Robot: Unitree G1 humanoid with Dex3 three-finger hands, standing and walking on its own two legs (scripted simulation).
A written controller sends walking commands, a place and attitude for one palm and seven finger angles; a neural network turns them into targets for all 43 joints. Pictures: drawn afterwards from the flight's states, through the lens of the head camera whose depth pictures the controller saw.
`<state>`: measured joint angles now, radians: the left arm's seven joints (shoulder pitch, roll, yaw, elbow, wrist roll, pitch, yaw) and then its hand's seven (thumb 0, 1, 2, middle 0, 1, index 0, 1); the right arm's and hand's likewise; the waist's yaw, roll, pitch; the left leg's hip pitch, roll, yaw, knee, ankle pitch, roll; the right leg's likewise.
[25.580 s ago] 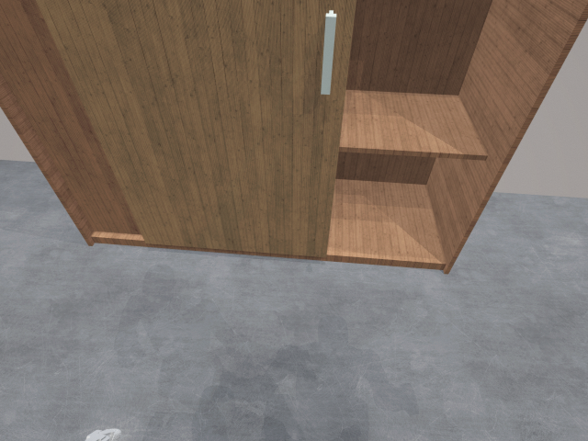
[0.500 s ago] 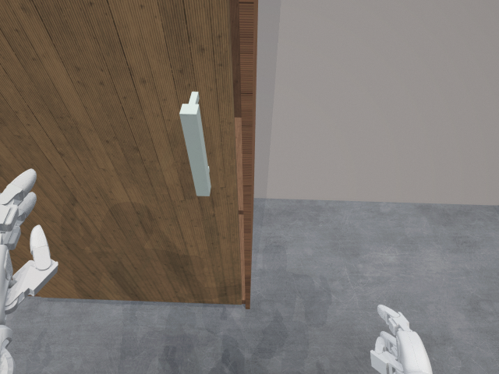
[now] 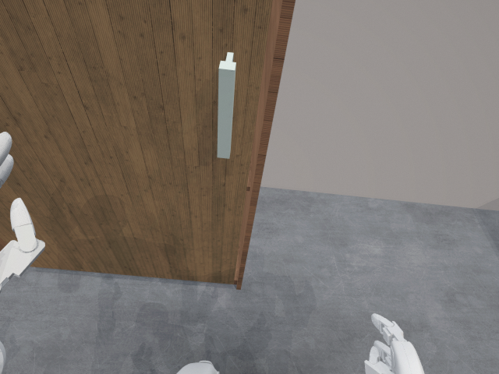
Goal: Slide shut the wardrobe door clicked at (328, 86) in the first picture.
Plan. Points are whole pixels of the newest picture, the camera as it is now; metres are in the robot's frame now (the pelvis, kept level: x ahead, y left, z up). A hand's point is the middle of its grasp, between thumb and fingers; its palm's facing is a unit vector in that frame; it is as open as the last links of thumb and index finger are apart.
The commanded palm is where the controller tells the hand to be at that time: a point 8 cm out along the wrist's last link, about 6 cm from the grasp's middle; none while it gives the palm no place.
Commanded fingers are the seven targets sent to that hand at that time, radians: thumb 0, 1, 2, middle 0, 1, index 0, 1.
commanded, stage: step back with the hand held close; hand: left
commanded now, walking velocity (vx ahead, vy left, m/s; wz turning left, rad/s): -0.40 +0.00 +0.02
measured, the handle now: (226, 108) +0.51 +0.10 +0.15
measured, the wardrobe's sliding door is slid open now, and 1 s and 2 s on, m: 0.01 0.01 0.01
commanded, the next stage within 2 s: stop stepping back and stand still in 0.54 s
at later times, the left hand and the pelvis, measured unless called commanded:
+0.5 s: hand out of the picture +0.12 +0.24 +0.20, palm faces +0.32 -0.84 -0.44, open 7.4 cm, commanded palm +0.07 +0.29 +0.20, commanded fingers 0.00 0.90 0.90 -0.20 -0.30 -0.20 -0.30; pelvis -0.09 +0.00 +0.01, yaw -4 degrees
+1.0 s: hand out of the picture -0.02 +0.27 +0.21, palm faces +0.52 -0.75 -0.41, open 7.4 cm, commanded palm -0.06 +0.29 +0.20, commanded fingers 0.00 0.90 0.90 -0.20 -0.30 -0.20 -0.30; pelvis -0.21 -0.01 +0.02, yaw -2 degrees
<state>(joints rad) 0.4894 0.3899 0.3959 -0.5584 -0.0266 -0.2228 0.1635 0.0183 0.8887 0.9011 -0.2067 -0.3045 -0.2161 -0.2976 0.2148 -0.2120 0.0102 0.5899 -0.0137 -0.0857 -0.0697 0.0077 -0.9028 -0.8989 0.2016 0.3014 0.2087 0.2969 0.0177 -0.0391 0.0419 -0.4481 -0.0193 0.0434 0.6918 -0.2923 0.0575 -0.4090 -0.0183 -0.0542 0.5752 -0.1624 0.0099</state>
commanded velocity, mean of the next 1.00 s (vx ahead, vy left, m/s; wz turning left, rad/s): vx -0.14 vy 0.01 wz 0.02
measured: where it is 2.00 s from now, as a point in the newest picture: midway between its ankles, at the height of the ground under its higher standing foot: outside the picture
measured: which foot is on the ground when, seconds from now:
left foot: down 0.00-0.42, up 0.44-0.56, down 0.58-0.88, up 0.90-1.00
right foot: down 0.00-0.02, up 0.04-0.38, down 0.40-0.60, up 0.62-0.86, down 0.88-1.00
